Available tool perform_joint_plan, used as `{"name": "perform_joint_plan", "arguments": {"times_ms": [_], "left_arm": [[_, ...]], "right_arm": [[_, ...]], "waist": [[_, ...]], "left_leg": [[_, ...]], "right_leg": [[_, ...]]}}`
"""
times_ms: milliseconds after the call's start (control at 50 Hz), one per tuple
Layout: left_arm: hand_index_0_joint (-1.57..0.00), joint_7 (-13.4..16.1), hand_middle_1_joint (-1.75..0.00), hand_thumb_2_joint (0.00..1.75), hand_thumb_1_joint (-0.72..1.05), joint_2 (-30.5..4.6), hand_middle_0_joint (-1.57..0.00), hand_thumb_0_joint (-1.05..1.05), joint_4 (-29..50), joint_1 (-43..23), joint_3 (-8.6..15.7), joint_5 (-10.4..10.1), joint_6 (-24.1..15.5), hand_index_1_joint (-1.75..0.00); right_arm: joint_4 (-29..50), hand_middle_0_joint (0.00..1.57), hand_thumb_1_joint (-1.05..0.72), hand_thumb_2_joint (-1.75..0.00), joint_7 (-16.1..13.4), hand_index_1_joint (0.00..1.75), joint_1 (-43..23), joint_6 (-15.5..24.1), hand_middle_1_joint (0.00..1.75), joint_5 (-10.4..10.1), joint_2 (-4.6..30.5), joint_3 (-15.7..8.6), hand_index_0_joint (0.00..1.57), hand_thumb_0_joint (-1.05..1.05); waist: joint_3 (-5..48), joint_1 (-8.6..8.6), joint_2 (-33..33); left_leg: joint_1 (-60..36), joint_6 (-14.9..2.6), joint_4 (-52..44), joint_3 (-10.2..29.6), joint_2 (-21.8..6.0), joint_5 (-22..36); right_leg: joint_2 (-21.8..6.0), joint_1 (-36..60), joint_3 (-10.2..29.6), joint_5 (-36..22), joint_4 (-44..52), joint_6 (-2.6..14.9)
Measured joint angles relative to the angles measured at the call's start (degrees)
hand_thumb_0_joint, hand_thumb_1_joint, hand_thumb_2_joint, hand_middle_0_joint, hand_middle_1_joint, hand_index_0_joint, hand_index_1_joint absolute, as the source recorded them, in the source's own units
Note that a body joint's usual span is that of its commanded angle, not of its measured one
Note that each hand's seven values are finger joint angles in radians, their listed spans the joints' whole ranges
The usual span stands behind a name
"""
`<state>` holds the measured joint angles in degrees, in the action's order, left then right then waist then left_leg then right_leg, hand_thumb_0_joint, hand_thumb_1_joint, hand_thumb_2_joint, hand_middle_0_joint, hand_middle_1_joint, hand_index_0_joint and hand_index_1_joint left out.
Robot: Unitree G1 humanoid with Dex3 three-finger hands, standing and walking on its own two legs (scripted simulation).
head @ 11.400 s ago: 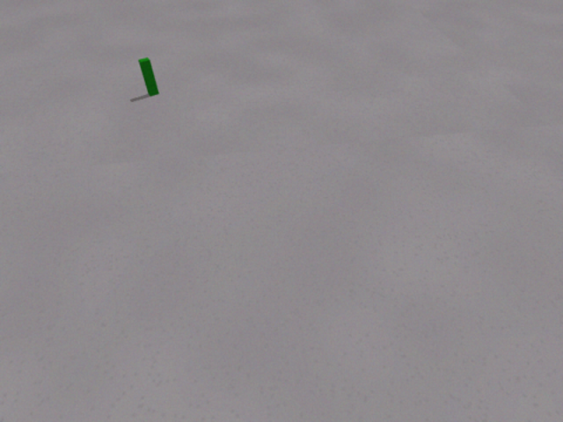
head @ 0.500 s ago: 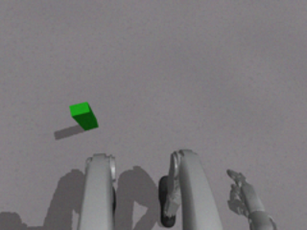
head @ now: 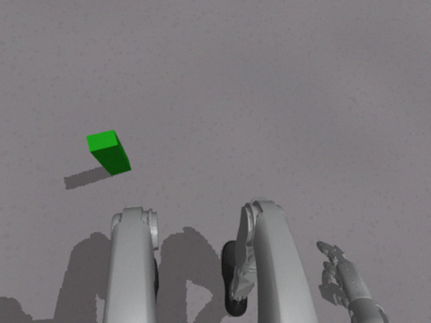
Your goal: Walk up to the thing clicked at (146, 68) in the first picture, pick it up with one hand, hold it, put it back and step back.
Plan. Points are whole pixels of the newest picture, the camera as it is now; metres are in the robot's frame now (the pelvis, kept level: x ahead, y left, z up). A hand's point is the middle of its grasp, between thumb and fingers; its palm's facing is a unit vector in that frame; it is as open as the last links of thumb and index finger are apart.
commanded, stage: go down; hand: left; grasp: from the side
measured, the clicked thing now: (112, 155) +0.47 +0.22 -0.31
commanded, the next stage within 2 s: approach in 0.40 s
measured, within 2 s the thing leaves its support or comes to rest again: neither
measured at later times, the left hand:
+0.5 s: hand out of the picture +0.38 +0.42 -0.01, palm faces +0.19 -0.98 -0.10, open 17.5 cm
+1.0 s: hand (22, 164) +0.41 +0.37 -0.18, palm faces +0.17 -0.99 +0.03, open 17.6 cm
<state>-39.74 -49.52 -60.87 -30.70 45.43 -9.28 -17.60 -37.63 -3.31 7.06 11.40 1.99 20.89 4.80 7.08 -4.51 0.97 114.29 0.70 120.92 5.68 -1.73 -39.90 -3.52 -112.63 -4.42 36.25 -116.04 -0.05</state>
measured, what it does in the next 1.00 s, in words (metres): lowers itself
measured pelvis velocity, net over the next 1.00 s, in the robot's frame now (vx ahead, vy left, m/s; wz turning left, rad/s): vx -0.01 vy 0.01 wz -0.08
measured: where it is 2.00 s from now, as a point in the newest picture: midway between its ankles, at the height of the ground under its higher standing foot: (191, 298)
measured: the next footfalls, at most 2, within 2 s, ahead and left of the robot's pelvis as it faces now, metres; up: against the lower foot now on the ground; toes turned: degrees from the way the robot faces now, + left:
none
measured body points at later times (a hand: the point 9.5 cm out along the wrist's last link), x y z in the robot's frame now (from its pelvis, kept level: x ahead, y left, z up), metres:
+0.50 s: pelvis -0.01 +0.00 -0.02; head +0.20 +0.07 +0.38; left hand +0.37 +0.47 +0.00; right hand +0.15 -0.28 -0.11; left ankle +0.08 +0.13 -0.40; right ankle +0.10 -0.13 -0.40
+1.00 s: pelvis -0.01 +0.01 -0.10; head +0.23 +0.11 +0.26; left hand +0.39 +0.42 -0.18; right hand +0.14 -0.27 -0.18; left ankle +0.08 +0.13 -0.40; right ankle +0.10 -0.13 -0.40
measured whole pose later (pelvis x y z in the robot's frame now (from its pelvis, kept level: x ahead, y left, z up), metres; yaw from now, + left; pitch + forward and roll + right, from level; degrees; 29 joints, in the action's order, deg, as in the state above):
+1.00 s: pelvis -0.01 +0.01 -0.10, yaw -5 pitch +25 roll -10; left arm -40.1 -51.5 -74.2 -37.9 47.9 -13.3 -39.3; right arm -36.8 1.4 -0.1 10.1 8.3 22.4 13.6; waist -5.6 -9.9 7.5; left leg 126.9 0.4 141.6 10.6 -1.5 -40.8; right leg -2.2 -123.3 -7.0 34.7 -132.6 -1.2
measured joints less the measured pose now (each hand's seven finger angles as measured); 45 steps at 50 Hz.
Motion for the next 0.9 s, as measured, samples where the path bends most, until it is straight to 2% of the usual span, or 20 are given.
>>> {"name": "perform_joint_plan", "arguments": {"times_ms": [460, 600, 680, 800, 900], "left_arm": [[-0.07, -0.72, -0.04, 0.03, -0.54, -2.61, -0.07, -0.02, -1.31, -3.00, 0.93, 0.58, -0.33, -0.05], [-0.07, -1.57, -0.06, 0.03, -0.56, -4.20, -0.08, -0.02, -3.53, -4.24, 1.68, -0.21, -1.50, -0.07], [-0.07, -2.16, -0.06, 0.02, -0.58, -4.85, -0.09, -0.01, -6.50, -5.60, 1.66, -1.73, -4.49, -0.08], [-0.08, -2.48, -0.07, 0.01, -0.60, -4.37, -0.10, -0.01, -11.00, -7.51, 1.76, -4.44, -12.12, -0.09], [-0.09, -1.63, -0.08, 0.01, -0.60, -2.99, -0.10, -0.01, -13.47, -8.21, 1.82, -4.83, -17.80, -0.09]], "right_arm": [[0.52, 0.21, -0.92, -0.90, 0.95, 0.30, 0.53, -0.54, 0.30, 0.08, 0.59, 0.60, 0.21, 0.01], [0.53, 0.21, -0.92, -0.90, 1.33, 0.30, 0.28, -0.58, 0.30, 0.23, 0.95, 1.10, 0.21, 0.01], [0.35, 0.21, -0.92, -0.90, 1.76, 0.30, -0.18, -0.20, 0.30, 0.66, 1.30, 1.71, 0.21, 0.01], [0.10, 0.21, -0.92, -0.90, 2.80, 0.30, -2.01, 0.35, 0.30, 2.15, 1.84, 3.80, 0.21, 0.01], [0.36, 0.21, -0.92, -0.90, 3.80, 0.30, -4.50, 0.03, 0.30, 4.11, 1.91, 6.18, 0.21, 0.01]], "waist": [[-0.77, -0.93, 0.41], [-1.40, -1.31, 0.53], [-2.33, -1.62, 0.92], [-5.22, -2.74, 2.42], [-8.75, -4.09, 4.30]], "left_leg": [[3.04, -0.65, 3.33, -0.01, 0.37, 0.31], [4.36, -0.66, 4.67, 0.02, 0.41, 0.35], [5.73, -0.67, 6.33, 0.18, 0.39, 0.28], [8.45, -0.53, 11.13, 1.25, 0.17, -0.31], [10.88, -0.41, 16.20, 3.00, 0.07, -0.76]], "right_leg": [[-0.17, -2.55, 0.31, -0.39, -2.82, -0.63], [-0.15, -3.95, 0.42, -0.43, -4.20, -0.64], [-0.06, -5.35, 0.43, -0.47, -5.77, -0.66], [0.39, -7.90, -0.13, -0.54, -9.79, -0.70], [0.88, -9.78, -1.26, -0.91, -13.58, -0.85]]}}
